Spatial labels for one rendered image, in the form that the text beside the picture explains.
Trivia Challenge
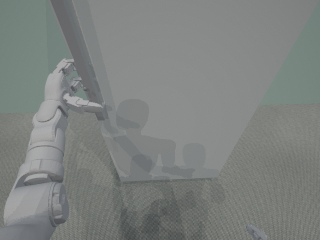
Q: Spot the handle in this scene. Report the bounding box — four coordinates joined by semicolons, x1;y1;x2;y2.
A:
50;0;106;121

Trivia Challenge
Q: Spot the left robot hand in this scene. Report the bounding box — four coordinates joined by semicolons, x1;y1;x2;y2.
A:
44;58;104;115

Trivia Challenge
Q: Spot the robot left forearm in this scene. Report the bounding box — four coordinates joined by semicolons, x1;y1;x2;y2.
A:
3;100;69;227

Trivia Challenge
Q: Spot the right robot hand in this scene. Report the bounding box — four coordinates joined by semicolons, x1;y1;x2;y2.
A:
246;224;267;240

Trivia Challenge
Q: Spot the robot left upper arm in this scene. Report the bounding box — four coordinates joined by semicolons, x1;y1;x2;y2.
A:
0;181;70;240

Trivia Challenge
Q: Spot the fridge door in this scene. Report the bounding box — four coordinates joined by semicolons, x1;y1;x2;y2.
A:
48;0;320;182

